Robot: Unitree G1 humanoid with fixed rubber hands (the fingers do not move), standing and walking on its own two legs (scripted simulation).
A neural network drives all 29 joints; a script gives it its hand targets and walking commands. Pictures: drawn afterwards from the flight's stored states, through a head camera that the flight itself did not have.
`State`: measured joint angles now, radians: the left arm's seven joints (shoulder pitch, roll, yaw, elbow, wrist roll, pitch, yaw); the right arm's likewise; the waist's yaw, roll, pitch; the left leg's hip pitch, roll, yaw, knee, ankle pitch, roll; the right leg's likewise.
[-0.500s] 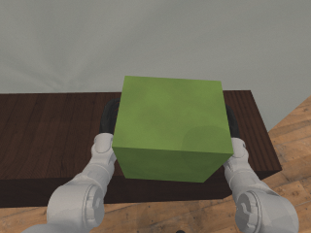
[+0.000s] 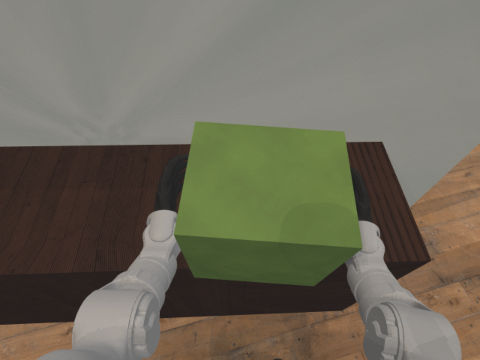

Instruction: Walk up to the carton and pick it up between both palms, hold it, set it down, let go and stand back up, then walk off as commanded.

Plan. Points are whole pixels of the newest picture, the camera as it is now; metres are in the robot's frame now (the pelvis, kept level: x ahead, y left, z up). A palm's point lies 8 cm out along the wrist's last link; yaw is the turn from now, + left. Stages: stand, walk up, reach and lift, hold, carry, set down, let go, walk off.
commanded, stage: reach and lift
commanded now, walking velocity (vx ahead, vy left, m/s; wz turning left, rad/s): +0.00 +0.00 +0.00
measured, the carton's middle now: (261, 212) +0.38 -0.02 -0.02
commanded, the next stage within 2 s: none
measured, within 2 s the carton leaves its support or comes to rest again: neither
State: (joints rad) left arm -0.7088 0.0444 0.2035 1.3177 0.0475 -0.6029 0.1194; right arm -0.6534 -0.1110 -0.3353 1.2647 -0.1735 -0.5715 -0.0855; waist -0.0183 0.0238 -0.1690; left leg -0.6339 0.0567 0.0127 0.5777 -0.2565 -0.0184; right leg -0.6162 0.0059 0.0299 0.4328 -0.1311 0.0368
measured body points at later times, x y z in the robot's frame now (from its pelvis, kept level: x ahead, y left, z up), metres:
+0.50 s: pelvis +0.00 +0.00 +0.00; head +0.06 +0.01 +0.45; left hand +0.41 +0.15 +0.03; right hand +0.40 -0.19 +0.03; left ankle +0.00 +0.12 -0.73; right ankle +0.03 -0.15 -0.73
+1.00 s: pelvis +0.00 +0.00 +0.01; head -0.03 +0.00 +0.46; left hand +0.39 +0.17 +0.13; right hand +0.39 -0.18 +0.13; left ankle +0.00 +0.12 -0.73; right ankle +0.03 -0.15 -0.73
